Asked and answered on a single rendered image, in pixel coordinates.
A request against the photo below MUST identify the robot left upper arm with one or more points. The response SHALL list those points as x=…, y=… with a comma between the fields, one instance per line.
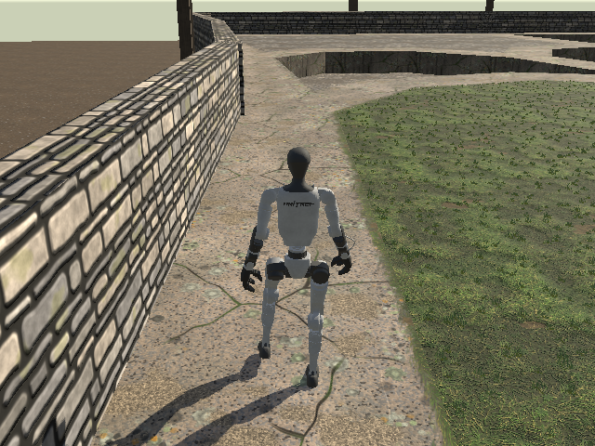
x=268, y=197

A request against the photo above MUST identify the robot right shin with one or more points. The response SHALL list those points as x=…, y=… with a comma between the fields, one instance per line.
x=315, y=343

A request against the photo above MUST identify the right robot forearm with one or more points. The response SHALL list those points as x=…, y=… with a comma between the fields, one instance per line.
x=341, y=245

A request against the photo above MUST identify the robot right upper arm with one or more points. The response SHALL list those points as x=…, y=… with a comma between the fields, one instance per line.
x=327, y=197

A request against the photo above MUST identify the robot left hand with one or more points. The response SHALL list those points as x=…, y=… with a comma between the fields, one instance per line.
x=245, y=278

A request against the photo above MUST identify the left robot forearm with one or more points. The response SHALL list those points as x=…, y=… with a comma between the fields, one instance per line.
x=253, y=251

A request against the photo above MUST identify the robot left shin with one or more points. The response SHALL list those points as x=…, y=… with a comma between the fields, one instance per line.
x=267, y=317

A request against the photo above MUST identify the robot right hand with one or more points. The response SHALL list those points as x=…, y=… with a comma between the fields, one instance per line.
x=339, y=261

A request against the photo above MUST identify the robot shin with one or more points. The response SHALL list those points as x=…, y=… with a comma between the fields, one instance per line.
x=267, y=317
x=315, y=343

